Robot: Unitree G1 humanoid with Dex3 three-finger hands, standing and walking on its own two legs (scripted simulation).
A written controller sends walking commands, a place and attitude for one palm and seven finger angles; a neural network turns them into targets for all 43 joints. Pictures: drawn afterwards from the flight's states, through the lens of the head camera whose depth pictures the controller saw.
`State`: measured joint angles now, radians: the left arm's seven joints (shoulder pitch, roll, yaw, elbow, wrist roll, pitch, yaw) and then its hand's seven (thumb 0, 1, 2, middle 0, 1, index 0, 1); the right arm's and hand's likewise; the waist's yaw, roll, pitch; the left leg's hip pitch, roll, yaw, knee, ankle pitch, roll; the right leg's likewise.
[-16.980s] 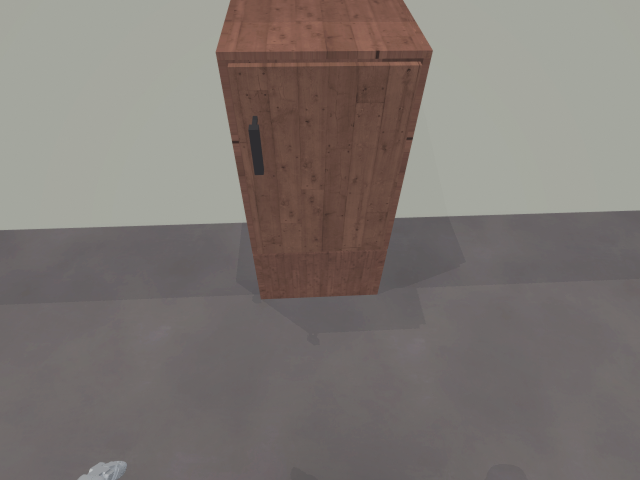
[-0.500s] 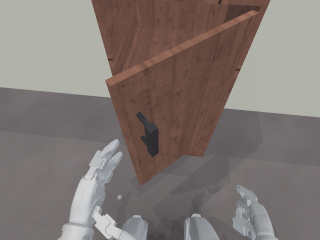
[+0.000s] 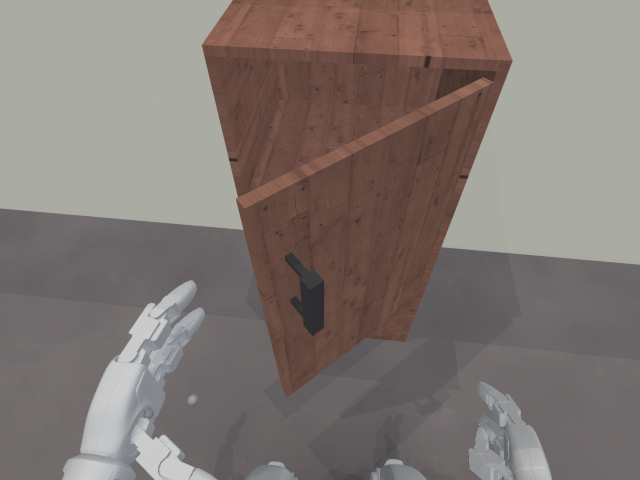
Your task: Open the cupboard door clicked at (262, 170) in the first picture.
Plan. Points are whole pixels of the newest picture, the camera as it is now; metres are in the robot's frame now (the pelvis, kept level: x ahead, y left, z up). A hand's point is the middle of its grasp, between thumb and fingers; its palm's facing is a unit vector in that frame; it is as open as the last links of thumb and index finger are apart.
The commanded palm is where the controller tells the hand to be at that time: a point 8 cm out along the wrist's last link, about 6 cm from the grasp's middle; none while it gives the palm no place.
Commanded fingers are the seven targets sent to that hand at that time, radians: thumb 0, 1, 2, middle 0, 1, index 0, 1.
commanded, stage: draw the hand back to the body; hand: left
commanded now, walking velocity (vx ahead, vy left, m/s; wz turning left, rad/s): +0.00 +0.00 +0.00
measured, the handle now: (303, 294) +0.35 +0.05 +0.03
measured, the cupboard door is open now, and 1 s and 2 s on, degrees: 44 44 44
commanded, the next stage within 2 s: step back with the hand held close in 1.20 s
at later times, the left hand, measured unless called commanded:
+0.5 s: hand (70, 339) +0.21 +0.23 +0.17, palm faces +0.27 -0.88 -0.38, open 13.0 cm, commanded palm +0.17 +0.28 +0.20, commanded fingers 0.00 0.38 0.68 -0.18 -0.30 -0.18 -0.30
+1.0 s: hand out of the picture +0.23 +0.27 +0.24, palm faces +0.45 -0.80 -0.39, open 7.8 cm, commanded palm +0.17 +0.30 +0.25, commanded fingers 0.00 0.90 0.90 -0.20 -0.30 -0.20 -0.30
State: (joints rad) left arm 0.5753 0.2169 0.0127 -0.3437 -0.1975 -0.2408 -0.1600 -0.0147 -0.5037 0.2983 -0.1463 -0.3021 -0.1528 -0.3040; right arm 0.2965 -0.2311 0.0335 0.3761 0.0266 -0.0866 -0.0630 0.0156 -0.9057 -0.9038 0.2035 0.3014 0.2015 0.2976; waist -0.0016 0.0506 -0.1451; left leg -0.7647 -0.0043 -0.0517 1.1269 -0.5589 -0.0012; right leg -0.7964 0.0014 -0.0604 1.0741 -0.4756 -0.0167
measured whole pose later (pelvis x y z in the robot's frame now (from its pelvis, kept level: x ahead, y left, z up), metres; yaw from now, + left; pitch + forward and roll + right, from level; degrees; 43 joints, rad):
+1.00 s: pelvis +0.03 +0.01 +0.08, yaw -1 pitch -4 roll -1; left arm 0.45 0.34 0.35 -0.40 -0.06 -0.08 0.11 0.01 0.82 0.87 -0.20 -0.30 -0.21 -0.30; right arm 0.20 -0.23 0.03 0.63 -0.01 -0.13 -0.09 0.01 -0.91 -0.90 0.20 0.30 0.20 0.30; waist 0.07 0.06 0.02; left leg -0.08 0.00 -0.01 0.46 -0.31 0.01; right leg -0.13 0.01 -0.01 0.43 -0.23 0.00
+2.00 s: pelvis -0.06 +0.03 +0.07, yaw -2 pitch -2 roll -1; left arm 0.53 0.39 0.43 -0.48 0.00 -0.21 0.15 0.01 0.88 0.90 -0.21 -0.30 -0.21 -0.31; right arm 0.21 -0.22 0.01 0.56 0.00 -0.07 -0.09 0.01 -0.90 -0.90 0.20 0.30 0.20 0.30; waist 0.01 0.00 0.05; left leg -0.35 -0.01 0.02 0.60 -0.24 0.05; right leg -0.37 0.00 0.02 0.50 -0.11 0.02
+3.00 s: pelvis -0.26 -0.02 +0.06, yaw +4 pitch +0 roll +1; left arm 0.53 0.45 0.50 -0.56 -0.03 -0.24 0.16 0.01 0.88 0.90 -0.21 -0.30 -0.21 -0.31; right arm 0.24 -0.15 0.02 0.65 -0.03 -0.17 -0.05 0.01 -0.90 -0.90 0.21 0.30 0.20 0.30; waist 0.03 -0.03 0.00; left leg -0.60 0.11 0.09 0.79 -0.34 -0.02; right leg -0.23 0.02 0.00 0.65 -0.43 -0.07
